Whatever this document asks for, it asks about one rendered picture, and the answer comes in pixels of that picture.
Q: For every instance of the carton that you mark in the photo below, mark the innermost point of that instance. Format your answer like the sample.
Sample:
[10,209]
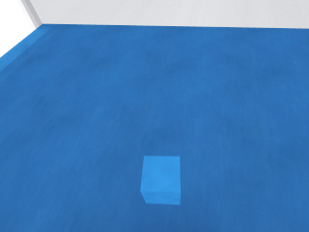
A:
[161,180]

